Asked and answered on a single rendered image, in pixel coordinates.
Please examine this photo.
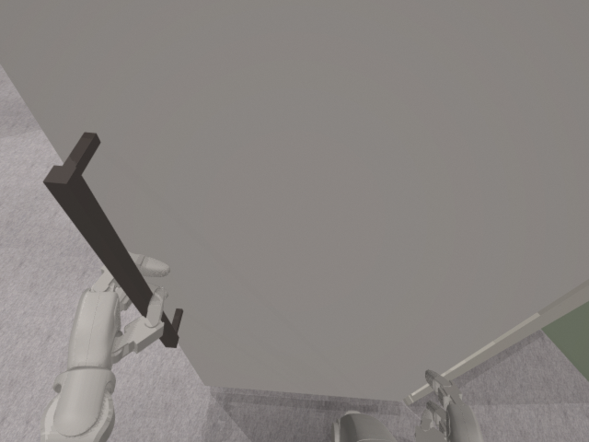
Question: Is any handle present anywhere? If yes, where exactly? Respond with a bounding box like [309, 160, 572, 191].
[43, 133, 183, 348]

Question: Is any right robot thigh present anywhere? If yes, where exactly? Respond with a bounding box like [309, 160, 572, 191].
[331, 413, 398, 442]

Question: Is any right robot hand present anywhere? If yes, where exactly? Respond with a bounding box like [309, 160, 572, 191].
[415, 369, 484, 442]

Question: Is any left robot forearm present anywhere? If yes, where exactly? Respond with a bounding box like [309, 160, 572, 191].
[40, 366, 116, 442]

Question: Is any left robot hand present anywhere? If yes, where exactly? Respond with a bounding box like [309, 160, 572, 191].
[67, 251, 170, 371]

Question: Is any fridge door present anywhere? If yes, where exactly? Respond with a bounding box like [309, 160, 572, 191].
[0, 0, 589, 401]

